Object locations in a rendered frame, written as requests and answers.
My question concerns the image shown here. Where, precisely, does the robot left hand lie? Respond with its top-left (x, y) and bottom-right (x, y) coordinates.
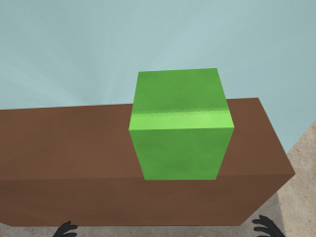
top-left (52, 221), bottom-right (78, 237)

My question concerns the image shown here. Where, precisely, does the robot right hand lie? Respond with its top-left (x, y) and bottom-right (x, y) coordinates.
top-left (252, 215), bottom-right (285, 237)

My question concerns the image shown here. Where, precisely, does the carton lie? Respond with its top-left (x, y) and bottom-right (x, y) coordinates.
top-left (128, 68), bottom-right (234, 181)

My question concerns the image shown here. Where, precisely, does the pedestal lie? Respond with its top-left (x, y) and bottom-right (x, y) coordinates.
top-left (0, 98), bottom-right (295, 227)

